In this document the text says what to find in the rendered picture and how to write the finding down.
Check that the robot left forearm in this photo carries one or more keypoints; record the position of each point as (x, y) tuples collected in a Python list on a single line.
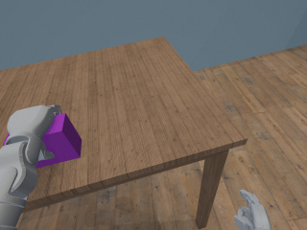
[(18, 178)]

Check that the robot right hand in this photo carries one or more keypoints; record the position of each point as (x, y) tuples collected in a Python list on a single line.
[(256, 214)]

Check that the sponge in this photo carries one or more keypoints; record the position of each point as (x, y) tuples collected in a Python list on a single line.
[(62, 139)]

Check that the robot left hand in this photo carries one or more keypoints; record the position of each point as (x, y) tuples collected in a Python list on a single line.
[(35, 120)]

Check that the table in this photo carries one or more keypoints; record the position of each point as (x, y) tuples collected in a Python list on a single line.
[(139, 110)]

